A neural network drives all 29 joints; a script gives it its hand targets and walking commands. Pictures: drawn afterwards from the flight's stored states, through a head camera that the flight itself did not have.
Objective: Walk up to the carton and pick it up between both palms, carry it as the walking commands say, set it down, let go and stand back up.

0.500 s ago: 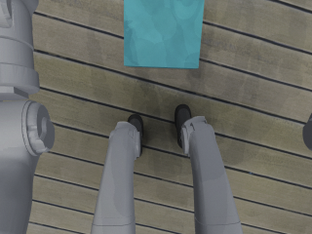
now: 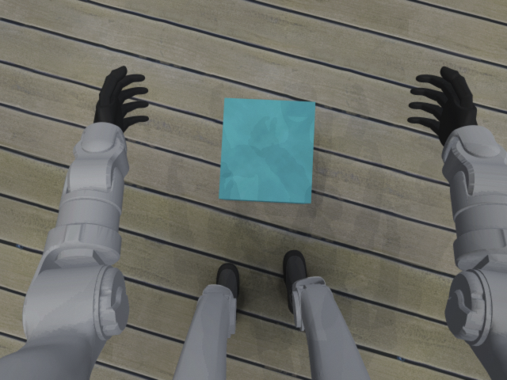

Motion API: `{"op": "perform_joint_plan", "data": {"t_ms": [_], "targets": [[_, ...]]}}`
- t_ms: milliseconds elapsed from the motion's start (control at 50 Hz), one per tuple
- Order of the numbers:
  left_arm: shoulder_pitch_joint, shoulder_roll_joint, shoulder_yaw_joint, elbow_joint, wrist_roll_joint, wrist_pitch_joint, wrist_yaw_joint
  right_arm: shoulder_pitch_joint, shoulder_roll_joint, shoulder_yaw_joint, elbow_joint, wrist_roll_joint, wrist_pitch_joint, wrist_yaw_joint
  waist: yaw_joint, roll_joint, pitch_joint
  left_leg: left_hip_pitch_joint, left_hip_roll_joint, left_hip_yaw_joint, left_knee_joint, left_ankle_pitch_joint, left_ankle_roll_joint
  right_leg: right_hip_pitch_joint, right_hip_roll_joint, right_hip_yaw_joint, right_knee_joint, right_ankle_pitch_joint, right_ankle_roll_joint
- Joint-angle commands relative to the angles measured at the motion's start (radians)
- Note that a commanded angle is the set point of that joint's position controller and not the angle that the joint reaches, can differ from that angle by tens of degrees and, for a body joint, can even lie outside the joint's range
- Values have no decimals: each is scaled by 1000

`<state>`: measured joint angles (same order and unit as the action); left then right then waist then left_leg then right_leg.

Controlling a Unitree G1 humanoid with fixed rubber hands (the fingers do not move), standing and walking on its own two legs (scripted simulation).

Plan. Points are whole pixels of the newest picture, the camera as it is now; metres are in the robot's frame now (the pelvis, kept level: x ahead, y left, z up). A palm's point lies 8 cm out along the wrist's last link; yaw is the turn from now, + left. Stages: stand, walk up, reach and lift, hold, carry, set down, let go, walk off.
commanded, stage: let go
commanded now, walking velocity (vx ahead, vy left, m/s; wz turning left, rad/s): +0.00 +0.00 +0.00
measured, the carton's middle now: (266, 154) +0.51 -0.03 -0.62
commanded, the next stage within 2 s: stand in 1.14 s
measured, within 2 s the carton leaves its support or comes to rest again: neither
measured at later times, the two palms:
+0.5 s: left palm (44, 253) +0.31 +0.24 -0.02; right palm (472, 264) +0.28 -0.22 -0.02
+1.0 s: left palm (20, 338) +0.23 +0.25 +0.01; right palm (492, 331) +0.22 -0.22 +0.01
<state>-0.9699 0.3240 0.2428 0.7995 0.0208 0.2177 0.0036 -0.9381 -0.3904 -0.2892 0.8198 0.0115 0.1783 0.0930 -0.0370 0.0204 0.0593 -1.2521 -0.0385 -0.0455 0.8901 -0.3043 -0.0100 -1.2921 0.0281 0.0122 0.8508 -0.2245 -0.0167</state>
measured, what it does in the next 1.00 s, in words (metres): rises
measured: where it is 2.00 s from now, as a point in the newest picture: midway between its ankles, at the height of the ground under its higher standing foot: (262, 300)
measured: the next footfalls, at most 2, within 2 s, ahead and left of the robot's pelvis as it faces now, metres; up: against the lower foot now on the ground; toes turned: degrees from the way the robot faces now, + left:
none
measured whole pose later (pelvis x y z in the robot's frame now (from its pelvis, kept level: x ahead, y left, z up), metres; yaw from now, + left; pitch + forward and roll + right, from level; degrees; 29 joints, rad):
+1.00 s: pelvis +0.07 +0.02 +0.07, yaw -1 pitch -5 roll -1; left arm 0.23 0.21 0.03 0.40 0.00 0.13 -0.06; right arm 0.23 -0.22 -0.06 0.39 -0.01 0.14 0.08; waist -0.01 0.02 0.12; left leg -0.07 -0.03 -0.03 0.48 -0.33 0.03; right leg -0.12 0.02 0.04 0.47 -0.26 0.01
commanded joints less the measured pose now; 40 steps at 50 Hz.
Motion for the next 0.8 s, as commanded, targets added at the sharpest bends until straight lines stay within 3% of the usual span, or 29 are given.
{"op": "perform_joint_plan", "data": {"t_ms": [0,20,40,60,80,100,120,160,180,200,220,240,260,300,320,360,400,420,440,480,500,520,540,600,640,680,720,740,780], "targets": [[83,106,-26,-138,-3,-57,-16,148,-116,20,-135,-8,-46,4,-40,-23,-1033,325,-15,24,-118,295,-17,950,-22,64,-26,572,14],[101,116,-12,-246,-11,-80,-21,186,-107,36,-160,15,-56,11,-14,-18,-1076,354,-16,21,-121,350,-11,959,-24,70,-25,606,13],[164,104,-19,-217,-14,-87,-26,218,-72,58,-206,34,-63,15,-19,-32,-1051,351,-21,21,-122,352,-2,984,-27,70,-25,636,16],[116,110,-14,-202,-27,-106,-25,133,-66,70,-215,43,-81,19,-5,-61,-932,276,-17,21,-144,319,2,937,-26,64,-32,614,19],[182,108,-24,-229,-37,-109,-29,209,-83,65,-240,34,-85,16,-24,-51,-938,318,-18,17,-156,271,3,979,-29,71,-49,572,18],[183,112,-20,-224,-33,-116,-30,184,-98,50,-272,31,-96,18,-12,-58,-909,307,-14,21,-158,294,4,969,-28,69,-49,590,15],[350,75,-27,-241,-9,-126,-35,376,-44,87,-273,25,-100,19,-10,-33,-969,384,-19,19,-172,315,-2,1060,-33,77,-62,622,12],[371,63,-46,-209,-33,-136,-37,373,-58,65,-279,21,-113,14,-16,-73,-854,389,-12,16,-190,284,2,1011,-25,58,-72,578,25],[339,55,-47,-226,-40,-144,-41,376,-34,71,-242,31,-114,6,-20,-26,-838,412,-14,9,-198,312,-3,1014,-31,74,-89,585,18],[440,50,-48,-294,-34,-156,-34,474,-54,89,-312,29,-122,12,-8,-31,-876,500,-15,3,-210,331,-5,1042,-19,53,-88,561,20],[424,70,-41,-276,-19,-158,-34,458,-30,101,-318,33,-134,6,5,-22,-776,493,-8,1,-220,300,-2,998,-21,55,-108,519,21],[526,27,-73,-305,-25,-168,-31,582,0,124,-318,30,-137,13,-1,-8,-828,597,-5,-5,-234,351,0,1041,-21,43,-122,514,19],[583,13,-80,-298,-35,-169,-37,610,-12,112,-378,32,-151,9,-14,-42,-801,622,-1,-3,-230,375,-2,1065,-15,48,-135,558,20],[607,35,-73,-310,-13,-176,-29,664,21,103,-315,8,-152,-3,2,-14,-670,650,0,-4,-280,325,-6,1028,-20,54,-189,475,23],[707,19,-82,-312,-8,-171,-32,754,42,145,-330,23,-149,-3,7,-2,-642,703,4,-7,-309,317,-6,1049,-17,52,-222,447,21],[783,1,-74,-322,-6,-181,-38,789,42,152,-388,11,-166,-1,11,-37,-574,765,9,4,-325,273,-5,1049,-11,32,-254,355,26],[806,-7,-86,-307,-10,-183,-35,840,59,157,-315,11,-157,-4,22,35,-449,768,18,-2,-358,254,-10,983,-17,18,-261,267,25],[884,-19,-108,-349,-8,-194,-36,917,84,191,-366,23,-168,-7,24,23,-426,827,17,3,-384,239,-3,1044,-11,21,-299,270,25],[963,-23,-108,-395,-1,-204,-37,976,76,190,-434,15,-181,-4,25,32,-466,902,15,-1,-378,335,-5,1079,4,7,-295,319,28],[923,2,-112,-425,-6,-204,-37,943,49,174,-436,18,-180,-16,21,53,-366,899,19,-5,-401,325,-13,1056,-2,20,-337,299,24],[897,-24,-147,-396,-41,-197,-42,924,56,174,-409,7,-175,-19,-7,47,-296,873,22,-9,-412,324,-13,1043,2,4,-341,277,28],[907,-54,-172,-413,-57,-201,-42,936,57,185,-427,6,-175,-21,-3,47,-271,886,38,-18,-430,325,-13,1064,7,-1,-341,249,32],[1011,-55,-175,-418,-67,-203,-49,1034,54,174,-454,-14,-177,-23,-24,-17,-324,963,35,-6,-415,411,-14,1119,18,-13,-357,313,37],[1070,-54,-188,-462,-52,-206,-38,1114,69,205,-464,-2,-168,-14,7,35,-253,1000,41,-14,-449,443,-16,1160,26,-18,-366,262,35],[1165,-48,-169,-460,-39,-199,-37,1185,70,206,-499,-19,-167,-13,5,-1,-281,1058,40,-5,-466,469,-17,1233,31,-25,-387,302,37],[1148,-44,-179,-467,-19,-179,-48,1119,80,239,-512,-8,-148,-10,30,24,-113,986,42,-3,-508,296,-7,1205,20,-21,-401,185,29],[1159,-31,-166,-482,-22,-161,-52,1135,60,212,-518,-23,-130,-12,3,-3,-76,1013,44,-3,-520,241,-12,1218,24,-19,-408,150,27],[1158,-35,-184,-503,-25,-156,-58,1114,61,201,-540,-19,-122,-12,4,39,-81,1020,43,-1,-518,216,-13,1230,20,-14,-405,156,22],[1138,-28,-182,-514,-18,-145,-60,1111,77,213,-537,-20,-102,-11,22,8,-19,1017,44,5,-526,161,0,1228,9,-6,-415,120,22]]}}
